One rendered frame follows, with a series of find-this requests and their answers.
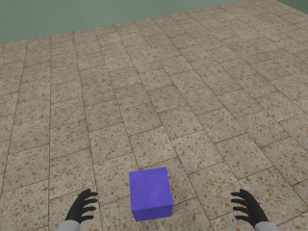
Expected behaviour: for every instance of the carton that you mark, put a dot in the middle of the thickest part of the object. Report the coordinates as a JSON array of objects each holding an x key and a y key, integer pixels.
[{"x": 150, "y": 194}]

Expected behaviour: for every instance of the robot right hand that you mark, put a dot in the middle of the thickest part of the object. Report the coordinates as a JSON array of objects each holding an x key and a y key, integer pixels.
[{"x": 253, "y": 209}]

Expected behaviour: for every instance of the robot left hand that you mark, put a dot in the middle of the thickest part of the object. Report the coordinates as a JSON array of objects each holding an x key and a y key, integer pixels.
[{"x": 77, "y": 209}]

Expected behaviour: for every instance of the robot right forearm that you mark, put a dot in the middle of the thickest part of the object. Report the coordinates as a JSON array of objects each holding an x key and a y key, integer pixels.
[{"x": 265, "y": 226}]

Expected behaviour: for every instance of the robot left forearm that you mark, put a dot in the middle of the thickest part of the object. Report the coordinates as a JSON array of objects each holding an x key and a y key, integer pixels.
[{"x": 69, "y": 225}]

